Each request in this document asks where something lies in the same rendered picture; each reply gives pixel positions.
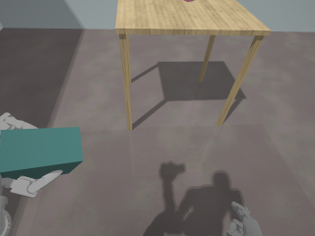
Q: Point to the robot left hand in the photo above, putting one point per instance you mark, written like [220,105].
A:
[23,186]

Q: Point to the sponge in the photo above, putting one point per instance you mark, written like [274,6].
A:
[36,152]

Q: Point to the robot right hand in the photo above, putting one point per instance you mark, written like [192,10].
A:
[249,226]

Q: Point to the robot left forearm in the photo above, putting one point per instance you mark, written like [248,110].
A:
[5,217]

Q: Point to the table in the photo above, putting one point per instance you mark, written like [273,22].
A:
[197,17]

